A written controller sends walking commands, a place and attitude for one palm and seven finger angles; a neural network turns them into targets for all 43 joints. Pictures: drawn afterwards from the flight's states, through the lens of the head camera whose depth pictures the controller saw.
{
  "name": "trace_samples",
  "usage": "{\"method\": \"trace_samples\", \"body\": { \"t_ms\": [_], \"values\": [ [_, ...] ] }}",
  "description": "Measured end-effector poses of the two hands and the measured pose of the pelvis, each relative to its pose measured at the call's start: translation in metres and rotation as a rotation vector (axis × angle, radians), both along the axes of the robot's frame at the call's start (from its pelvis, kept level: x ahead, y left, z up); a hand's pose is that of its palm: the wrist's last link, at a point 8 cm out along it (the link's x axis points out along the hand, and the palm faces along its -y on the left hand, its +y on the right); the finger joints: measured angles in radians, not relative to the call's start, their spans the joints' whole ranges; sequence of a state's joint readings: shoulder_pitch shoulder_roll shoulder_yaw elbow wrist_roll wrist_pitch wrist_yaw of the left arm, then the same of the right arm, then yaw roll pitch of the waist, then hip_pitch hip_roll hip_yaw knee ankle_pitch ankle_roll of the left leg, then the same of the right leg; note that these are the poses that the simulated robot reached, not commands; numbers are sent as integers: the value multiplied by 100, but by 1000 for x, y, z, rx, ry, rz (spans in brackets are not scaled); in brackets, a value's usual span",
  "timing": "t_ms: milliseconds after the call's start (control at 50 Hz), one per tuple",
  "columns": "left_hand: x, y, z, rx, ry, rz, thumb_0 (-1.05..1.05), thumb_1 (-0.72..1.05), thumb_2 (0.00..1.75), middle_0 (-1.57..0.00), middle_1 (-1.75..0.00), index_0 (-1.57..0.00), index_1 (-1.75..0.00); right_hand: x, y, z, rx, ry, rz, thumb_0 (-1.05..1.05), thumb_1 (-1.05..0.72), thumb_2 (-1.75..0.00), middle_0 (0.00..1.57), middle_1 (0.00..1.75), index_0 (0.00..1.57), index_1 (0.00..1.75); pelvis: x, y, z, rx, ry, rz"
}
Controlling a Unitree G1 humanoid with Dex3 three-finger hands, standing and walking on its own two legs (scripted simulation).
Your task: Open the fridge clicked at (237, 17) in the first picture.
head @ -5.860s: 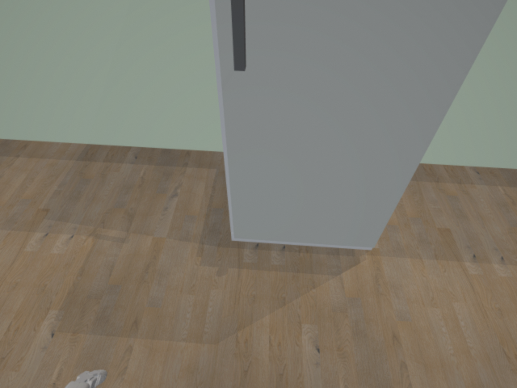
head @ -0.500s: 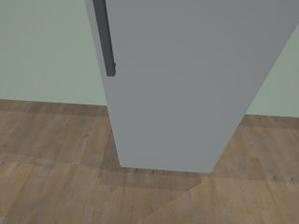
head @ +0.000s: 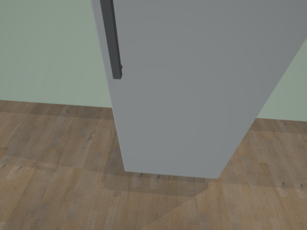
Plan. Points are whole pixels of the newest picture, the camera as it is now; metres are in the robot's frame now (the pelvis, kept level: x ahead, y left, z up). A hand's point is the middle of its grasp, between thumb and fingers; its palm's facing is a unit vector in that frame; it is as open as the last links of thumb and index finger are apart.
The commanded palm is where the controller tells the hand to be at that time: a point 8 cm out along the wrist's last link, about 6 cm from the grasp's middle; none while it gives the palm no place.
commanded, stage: look again from close up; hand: left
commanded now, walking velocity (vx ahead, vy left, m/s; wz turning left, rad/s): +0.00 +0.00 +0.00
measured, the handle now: (113, 30) +0.57 +0.16 +0.25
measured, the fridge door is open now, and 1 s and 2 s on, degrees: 0 0 0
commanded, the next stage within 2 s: none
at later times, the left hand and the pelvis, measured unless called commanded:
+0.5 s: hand out of the picture +0.07 +0.23 -0.16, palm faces -0.02 -0.95 -0.32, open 7.4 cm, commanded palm none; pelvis +0.01 +0.00 +0.00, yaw +0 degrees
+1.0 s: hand out of the picture +0.08 +0.23 -0.16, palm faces -0.02 -0.95 -0.32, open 7.4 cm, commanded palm none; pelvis +0.01 -0.01 +0.00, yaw +0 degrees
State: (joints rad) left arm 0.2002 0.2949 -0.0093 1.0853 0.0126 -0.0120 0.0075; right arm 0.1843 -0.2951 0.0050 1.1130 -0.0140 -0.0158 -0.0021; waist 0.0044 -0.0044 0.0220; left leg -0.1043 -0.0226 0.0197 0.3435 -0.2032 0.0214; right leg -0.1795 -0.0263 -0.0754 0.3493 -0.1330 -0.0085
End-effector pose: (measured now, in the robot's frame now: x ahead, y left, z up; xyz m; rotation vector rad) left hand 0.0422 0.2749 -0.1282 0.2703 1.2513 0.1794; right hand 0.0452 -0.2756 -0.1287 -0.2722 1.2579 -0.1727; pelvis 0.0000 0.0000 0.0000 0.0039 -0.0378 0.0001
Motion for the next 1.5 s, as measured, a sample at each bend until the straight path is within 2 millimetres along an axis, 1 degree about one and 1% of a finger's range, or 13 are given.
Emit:
{"method": "trace_samples", "body": {
  "t_ms": [280, 480, 780, 980, 1260, 1500],
  "values": [
    [12, 5, 4, 12, -8, -4, 1, 91, 90, -21, -30, -21, -29, 18, -4, 3, -12, -21, 13, 0, -91, -90, 20, 30, 20, 30, 7, 1, 1, 0, 1, 0],
    [20, 5, 6, 18, -13, -9, 1, 91, 90, -21, -30, -21, -29, 24, -8, 4, -15, -23, 16, 0, -91, -90, 21, 30, 20, 30, 11, -2, 2, 1, 5, -2],
    [28, 1, 7, 20, -25, -16, 1, 91, 90, -21, -30, -21, -30, 26, -16, 5, -22, -21, 10, 0, -91, -90, 21, 30, 20, 30, 15, -7, 2, -1, 3, -4],
    [28, -1, 7, 17, -26, -18, 1, 91, 90, -21, -30, -21, -30, 22, -20, 6, -26, -17, 6, 0, -91, -90, 21, 30, 20, 30, 14, -10, 2, -1, 2, -7],
    [23, -2, 6, 16, -5, -15, 1, 91, 90, -21, -30, -21, -30, 14, -19, 4, -23, 6, 0, 0, -91, -90, 21, 30, 20, 30, 14, -10, 2, -2, 6, -9],
    [26, 0, 6, 16, -6, -17, 1, 91, 90, -21, -30, -21, -30, 16, -18, 5, -23, 7, -1, 0, -91, -90, 21, 30, 20, 30, 16, -9, 2, -2, 9, -10]
  ]
}}
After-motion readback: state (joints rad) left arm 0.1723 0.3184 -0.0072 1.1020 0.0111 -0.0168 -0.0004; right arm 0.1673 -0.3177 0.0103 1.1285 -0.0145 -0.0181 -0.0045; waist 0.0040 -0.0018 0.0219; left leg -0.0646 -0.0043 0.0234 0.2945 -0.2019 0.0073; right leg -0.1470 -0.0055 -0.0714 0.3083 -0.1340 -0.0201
